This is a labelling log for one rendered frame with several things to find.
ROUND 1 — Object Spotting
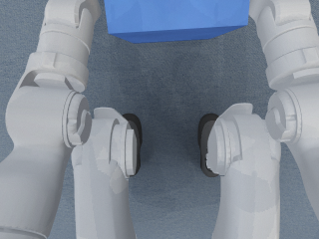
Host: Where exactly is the right robot forearm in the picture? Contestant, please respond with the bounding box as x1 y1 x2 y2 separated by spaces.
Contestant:
248 0 319 91

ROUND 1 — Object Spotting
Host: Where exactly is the robot right upper arm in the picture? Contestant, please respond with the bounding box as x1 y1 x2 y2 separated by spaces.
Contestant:
265 83 319 221

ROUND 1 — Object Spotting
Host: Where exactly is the right robot foot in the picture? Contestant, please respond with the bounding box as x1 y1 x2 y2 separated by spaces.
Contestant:
197 114 218 177

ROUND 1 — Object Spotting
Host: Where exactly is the robot left upper arm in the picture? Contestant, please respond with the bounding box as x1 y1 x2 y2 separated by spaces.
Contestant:
0 86 93 239

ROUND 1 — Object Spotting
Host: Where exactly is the left robot forearm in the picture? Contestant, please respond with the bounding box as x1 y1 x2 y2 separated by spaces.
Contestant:
5 0 102 136

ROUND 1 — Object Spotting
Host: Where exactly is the right robot shin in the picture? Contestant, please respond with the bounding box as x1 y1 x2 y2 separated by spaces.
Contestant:
205 103 281 174

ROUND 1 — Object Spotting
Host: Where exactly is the carton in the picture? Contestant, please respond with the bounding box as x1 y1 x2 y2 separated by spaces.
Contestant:
104 0 250 44

